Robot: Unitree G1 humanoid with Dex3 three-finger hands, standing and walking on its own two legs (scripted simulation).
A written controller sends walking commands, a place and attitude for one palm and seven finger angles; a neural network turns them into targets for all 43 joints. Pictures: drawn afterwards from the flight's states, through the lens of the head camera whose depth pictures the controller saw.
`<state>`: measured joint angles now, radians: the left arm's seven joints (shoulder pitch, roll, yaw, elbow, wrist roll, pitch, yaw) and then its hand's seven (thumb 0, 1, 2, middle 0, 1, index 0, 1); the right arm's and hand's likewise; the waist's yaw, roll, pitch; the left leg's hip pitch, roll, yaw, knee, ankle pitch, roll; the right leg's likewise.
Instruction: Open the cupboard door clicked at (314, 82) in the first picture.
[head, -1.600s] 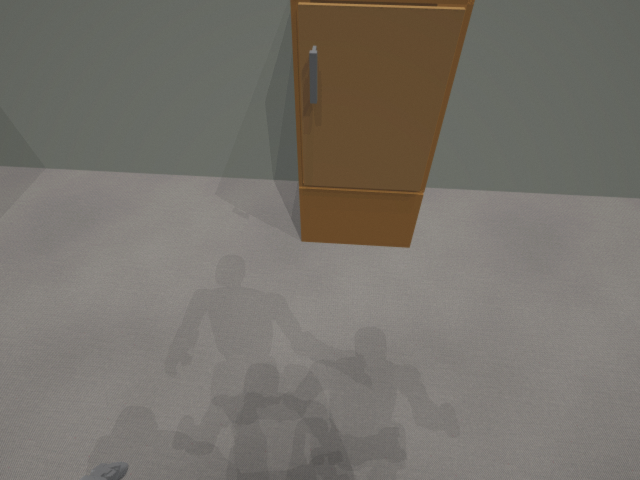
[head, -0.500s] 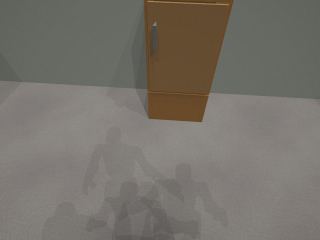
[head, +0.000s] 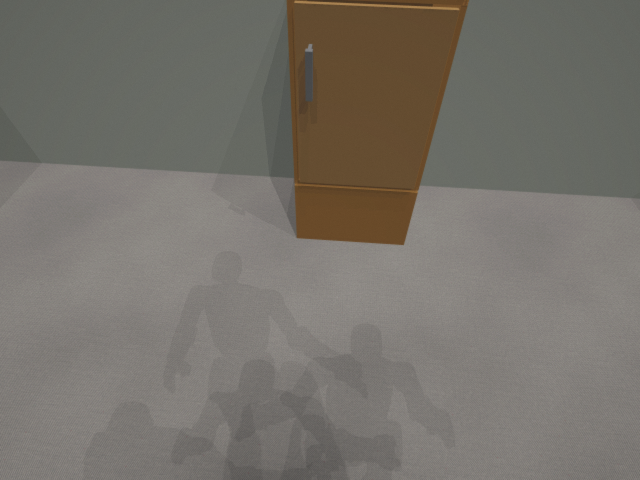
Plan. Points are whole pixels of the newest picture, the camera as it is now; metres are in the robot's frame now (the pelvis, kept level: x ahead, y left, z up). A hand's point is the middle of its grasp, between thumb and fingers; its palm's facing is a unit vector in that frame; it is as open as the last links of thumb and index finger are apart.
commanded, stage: walk to a spot facing it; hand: left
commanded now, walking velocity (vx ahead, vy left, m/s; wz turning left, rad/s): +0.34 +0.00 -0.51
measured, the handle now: (309, 72) +1.14 +0.10 -0.02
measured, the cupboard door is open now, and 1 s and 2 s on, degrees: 0 0 0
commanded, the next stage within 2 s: turn to face it in 0.98 s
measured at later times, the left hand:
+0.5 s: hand out of the picture +0.06 +0.15 -0.17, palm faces -0.08 -0.98 -0.16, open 7.4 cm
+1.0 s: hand (262, 290) +0.48 +0.15 -0.16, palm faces -0.42 -0.88 -0.24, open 7.4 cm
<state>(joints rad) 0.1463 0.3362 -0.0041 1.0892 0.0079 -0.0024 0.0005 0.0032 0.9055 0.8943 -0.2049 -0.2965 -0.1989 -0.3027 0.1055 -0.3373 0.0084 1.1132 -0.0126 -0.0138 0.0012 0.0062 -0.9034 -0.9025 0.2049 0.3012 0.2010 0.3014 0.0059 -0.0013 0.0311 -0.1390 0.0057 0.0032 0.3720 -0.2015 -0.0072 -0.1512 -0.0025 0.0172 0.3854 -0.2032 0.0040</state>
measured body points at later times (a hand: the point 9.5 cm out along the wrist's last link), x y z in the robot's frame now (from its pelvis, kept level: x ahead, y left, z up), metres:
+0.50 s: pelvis +0.12 -0.02 -0.01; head +0.14 -0.02 +0.44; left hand +0.06 +0.20 -0.16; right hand +0.14 -0.27 -0.16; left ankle +0.19 +0.10 -0.68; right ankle +0.02 -0.11 -0.75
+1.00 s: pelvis +0.28 +0.01 -0.01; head +0.31 +0.00 +0.44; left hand +0.50 +0.19 -0.14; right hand +0.19 -0.24 -0.15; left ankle +0.32 +0.09 -0.75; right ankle +0.29 -0.13 -0.70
